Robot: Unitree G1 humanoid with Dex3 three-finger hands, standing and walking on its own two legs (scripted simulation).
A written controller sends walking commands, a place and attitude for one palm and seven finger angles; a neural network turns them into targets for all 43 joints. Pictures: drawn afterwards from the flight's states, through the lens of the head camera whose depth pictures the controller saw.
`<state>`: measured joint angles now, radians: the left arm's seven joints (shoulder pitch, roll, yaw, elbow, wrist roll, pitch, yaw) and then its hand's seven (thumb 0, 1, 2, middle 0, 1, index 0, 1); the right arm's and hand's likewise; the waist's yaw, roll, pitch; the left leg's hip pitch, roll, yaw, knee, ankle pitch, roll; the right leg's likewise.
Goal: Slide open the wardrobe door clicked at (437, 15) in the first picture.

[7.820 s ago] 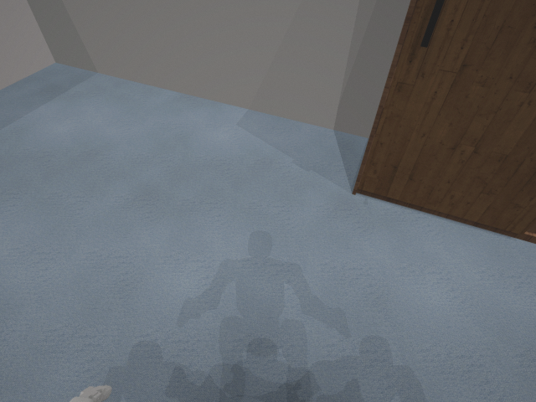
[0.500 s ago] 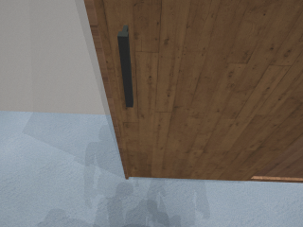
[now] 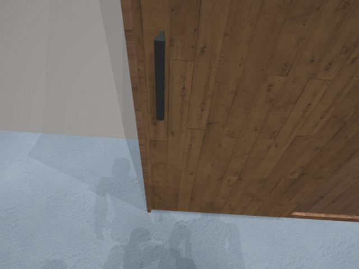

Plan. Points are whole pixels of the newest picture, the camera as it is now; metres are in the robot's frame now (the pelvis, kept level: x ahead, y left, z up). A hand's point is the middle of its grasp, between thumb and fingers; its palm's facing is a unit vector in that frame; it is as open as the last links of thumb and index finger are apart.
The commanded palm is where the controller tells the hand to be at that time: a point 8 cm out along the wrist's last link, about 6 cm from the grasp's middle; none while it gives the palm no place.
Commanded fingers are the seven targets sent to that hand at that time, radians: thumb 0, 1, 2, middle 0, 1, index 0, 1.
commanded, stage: come to a stop and stand still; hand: left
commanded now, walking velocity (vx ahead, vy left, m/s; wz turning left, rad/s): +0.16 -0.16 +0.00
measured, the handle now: (161, 79) +0.52 +0.09 +0.16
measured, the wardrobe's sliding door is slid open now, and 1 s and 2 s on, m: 0.00 0.00 0.00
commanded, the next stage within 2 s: look again from close up in 0.80 s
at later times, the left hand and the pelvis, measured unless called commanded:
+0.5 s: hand out of the picture -0.01 +0.12 -0.17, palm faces +0.01 -0.98 -0.18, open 7.3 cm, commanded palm none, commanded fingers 0.00 0.90 0.90 -0.20 -0.30 -0.20 -0.30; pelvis +0.00 -0.04 +0.00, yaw -1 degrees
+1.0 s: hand out of the picture -0.03 +0.13 -0.18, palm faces +0.00 -0.98 -0.19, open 7.3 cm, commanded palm none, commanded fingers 0.00 0.90 0.90 -0.20 -0.30 -0.20 -0.30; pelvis -0.02 -0.03 +0.00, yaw -1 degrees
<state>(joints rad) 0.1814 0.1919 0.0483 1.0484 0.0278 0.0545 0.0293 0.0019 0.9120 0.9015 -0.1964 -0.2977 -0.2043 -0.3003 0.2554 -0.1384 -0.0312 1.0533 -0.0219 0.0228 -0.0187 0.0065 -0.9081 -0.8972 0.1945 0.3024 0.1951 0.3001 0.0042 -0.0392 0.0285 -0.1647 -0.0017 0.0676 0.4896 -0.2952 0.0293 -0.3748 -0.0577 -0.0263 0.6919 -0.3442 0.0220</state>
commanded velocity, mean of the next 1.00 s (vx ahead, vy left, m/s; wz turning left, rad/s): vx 0.01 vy -0.01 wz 0.00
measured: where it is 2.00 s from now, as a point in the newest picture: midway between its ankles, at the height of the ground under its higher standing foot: outside the picture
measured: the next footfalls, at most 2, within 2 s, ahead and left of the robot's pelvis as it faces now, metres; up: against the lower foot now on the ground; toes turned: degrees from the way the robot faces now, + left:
right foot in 0.24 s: +0.01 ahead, -0.13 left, +0.00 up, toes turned -5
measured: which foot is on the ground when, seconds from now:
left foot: down 0.00-1.00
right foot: up 0.00-0.22, down 0.24-1.00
